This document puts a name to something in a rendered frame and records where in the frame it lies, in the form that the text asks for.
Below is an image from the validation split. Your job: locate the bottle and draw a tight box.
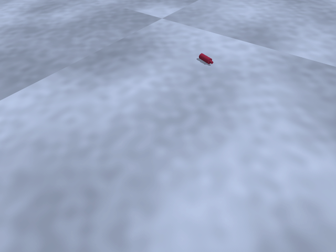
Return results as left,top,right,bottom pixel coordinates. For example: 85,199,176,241
199,54,213,64

